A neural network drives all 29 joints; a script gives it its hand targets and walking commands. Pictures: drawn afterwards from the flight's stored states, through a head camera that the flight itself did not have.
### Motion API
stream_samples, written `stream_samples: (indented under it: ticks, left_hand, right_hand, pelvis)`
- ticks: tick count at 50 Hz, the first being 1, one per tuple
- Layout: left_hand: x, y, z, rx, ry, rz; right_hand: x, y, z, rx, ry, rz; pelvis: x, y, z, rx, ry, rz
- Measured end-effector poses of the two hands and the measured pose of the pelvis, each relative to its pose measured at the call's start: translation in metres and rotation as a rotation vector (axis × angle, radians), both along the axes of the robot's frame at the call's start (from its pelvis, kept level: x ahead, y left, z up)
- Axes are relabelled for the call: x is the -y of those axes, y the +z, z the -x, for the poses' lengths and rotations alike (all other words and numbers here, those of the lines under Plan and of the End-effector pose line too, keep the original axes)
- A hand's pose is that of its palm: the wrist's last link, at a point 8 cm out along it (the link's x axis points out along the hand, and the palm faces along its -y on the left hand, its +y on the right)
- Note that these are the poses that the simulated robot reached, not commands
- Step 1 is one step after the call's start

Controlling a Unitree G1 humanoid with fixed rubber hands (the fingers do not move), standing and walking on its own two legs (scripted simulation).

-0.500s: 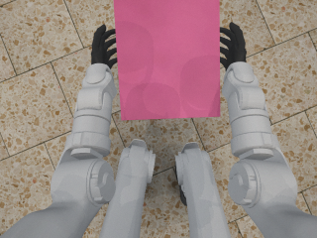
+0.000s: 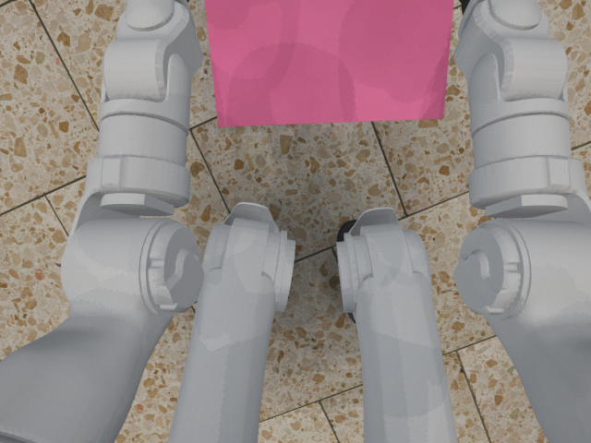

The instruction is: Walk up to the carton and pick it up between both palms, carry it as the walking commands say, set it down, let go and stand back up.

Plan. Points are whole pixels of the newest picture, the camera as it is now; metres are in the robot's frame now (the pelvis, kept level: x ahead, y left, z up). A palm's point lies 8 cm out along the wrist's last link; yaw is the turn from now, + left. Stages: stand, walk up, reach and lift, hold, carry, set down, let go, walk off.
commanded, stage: set down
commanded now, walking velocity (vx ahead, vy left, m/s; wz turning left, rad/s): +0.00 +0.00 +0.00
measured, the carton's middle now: out of the picture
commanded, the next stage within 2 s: none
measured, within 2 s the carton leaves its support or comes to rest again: rests again in 0.92 s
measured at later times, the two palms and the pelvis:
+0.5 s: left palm out of the picture +0.56 +0.15 -0.21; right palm out of the picture +0.57 -0.14 -0.20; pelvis +0.02 +0.00 -0.04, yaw +0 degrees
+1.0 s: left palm out of the picture +0.56 +0.15 -0.21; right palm out of the picture +0.57 -0.15 -0.21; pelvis +0.02 +0.00 -0.05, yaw +0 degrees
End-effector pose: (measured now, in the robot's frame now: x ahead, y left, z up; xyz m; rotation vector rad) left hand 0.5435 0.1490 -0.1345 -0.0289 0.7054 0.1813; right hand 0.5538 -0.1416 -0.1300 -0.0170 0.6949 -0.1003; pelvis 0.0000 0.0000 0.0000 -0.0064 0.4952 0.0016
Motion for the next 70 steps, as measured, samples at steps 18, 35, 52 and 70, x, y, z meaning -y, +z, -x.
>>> stream_samples:
  ticks: [18, 35, 52, 70]
  left_hand:
    - [-0.008, -0.072, -0.005, -0.064, -0.005, -0.017]
    - [-0.001, -0.071, -0.012, -0.024, 0.0, 0.004]
    - [0.006, -0.079, -0.021, -0.034, -0.046, 0.025]
    - [0.001, -0.084, -0.017, -0.029, -0.019, 0.042]
  right_hand:
    - [-0.007, -0.071, -0.01, -0.03, -0.001, -0.02]
    - [0.0, -0.069, -0.014, -0.005, 0.009, 0.004]
    - [0.011, -0.083, -0.015, -0.037, 0.017, 0.013]
    - [0.007, -0.088, -0.017, -0.035, 0.017, -0.014]
  pelvis:
    - [0.001, -0.034, -0.017, -0.029, -0.01, -0.002]
    - [0.001, -0.046, -0.016, 0.001, -0.012, -0.008]
    - [0.001, -0.051, -0.022, -0.006, -0.009, -0.011]
    - [0.006, -0.059, -0.034, -0.065, -0.013, -0.018]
